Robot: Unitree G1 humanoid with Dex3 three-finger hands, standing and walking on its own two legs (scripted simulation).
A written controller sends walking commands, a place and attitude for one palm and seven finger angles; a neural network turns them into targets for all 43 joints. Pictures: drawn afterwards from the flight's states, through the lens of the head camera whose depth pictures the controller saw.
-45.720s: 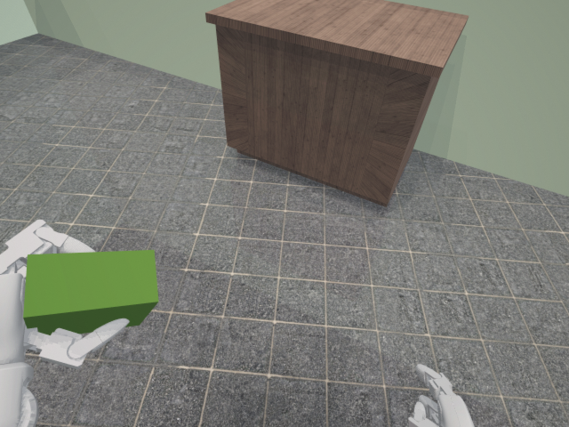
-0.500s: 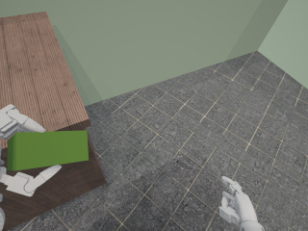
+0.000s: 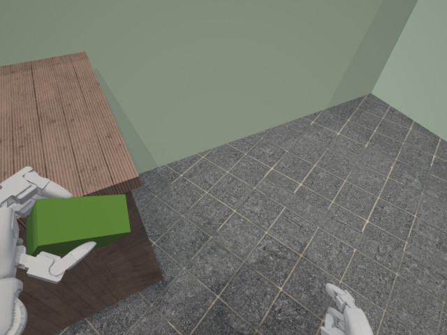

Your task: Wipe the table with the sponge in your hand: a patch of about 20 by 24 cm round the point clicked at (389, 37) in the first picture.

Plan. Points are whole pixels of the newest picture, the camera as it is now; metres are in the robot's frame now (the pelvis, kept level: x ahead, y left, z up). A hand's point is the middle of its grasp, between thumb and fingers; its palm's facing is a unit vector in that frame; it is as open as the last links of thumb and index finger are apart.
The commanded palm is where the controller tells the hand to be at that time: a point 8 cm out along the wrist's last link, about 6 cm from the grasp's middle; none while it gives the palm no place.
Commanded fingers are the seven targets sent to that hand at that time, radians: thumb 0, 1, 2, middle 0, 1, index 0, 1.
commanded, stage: come to a stop and stand still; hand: left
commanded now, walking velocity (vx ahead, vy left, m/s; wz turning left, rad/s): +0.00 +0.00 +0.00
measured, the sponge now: (89, 225) +0.24 +0.22 +0.12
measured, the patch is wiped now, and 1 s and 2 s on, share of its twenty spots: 1.00 1.00 1.00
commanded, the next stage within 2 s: step back with the hand held close in 0.16 s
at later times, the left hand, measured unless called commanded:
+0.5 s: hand (62, 225) +0.22 +0.24 +0.15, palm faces +0.39 -0.83 -0.40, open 9.6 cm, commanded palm +0.16 +0.27 +0.17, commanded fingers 0.00 0.10 1.30 -1.20 -1.60 -1.20 -1.60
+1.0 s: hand (22, 289) +0.14 +0.25 +0.15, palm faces +0.43 -0.78 -0.45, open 9.6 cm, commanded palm +0.07 +0.28 +0.17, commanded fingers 0.00 0.10 1.30 -1.20 -1.60 -1.20 -1.60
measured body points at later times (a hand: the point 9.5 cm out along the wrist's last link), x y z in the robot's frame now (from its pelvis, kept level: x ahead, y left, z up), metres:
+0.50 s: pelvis +0.01 -0.01 +0.00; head +0.02 +0.00 +0.45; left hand +0.19 +0.28 +0.18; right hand +0.20 -0.23 -0.07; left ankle +0.05 +0.06 -0.74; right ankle +0.00 -0.13 -0.74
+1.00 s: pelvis -0.07 -0.01 -0.01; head -0.04 -0.01 +0.44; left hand +0.11 +0.28 +0.18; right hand +0.12 -0.23 -0.09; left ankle +0.05 +0.06 -0.74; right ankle -0.02 -0.13 -0.74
